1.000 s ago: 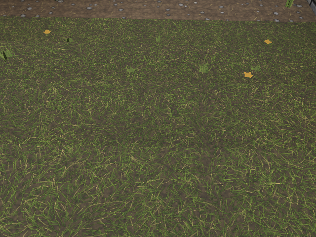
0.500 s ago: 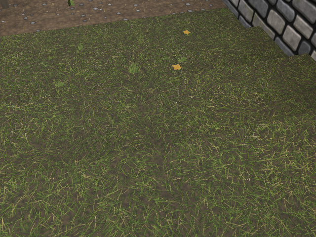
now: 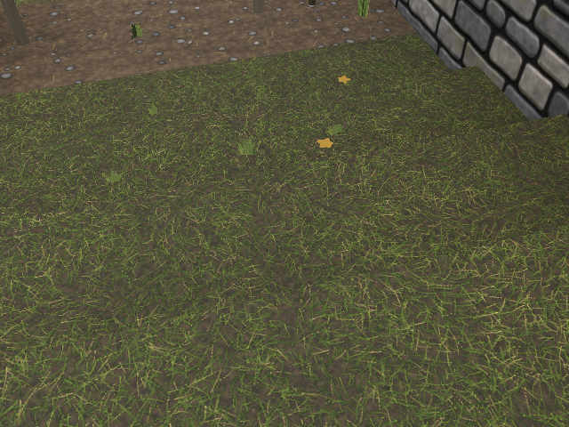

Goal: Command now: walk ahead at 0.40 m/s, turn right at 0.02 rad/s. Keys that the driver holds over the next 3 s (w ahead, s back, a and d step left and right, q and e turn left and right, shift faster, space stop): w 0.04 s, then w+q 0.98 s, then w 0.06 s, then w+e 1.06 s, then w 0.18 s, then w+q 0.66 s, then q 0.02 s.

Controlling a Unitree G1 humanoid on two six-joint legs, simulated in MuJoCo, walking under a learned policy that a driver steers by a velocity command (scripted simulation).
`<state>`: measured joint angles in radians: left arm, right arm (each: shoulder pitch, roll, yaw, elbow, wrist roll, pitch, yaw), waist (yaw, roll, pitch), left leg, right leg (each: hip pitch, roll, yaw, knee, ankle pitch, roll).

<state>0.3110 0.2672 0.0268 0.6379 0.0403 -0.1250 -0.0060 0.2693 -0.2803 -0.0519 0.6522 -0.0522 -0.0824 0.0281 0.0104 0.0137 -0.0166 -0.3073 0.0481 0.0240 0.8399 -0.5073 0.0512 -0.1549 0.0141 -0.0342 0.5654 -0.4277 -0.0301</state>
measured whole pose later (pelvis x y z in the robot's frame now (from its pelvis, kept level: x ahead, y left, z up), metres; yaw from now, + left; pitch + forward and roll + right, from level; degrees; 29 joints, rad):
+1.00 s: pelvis +0.52 +0.08 -0.18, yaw +29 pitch +0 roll -3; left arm 0.47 0.20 -0.01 0.97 0.09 -0.12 -0.01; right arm 0.04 -0.23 0.02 0.76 -0.06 -0.05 0.10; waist 0.08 0.03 -0.01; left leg -0.69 0.07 -0.01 0.70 0.09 0.08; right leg 0.13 -0.01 -0.28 0.24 -0.37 0.03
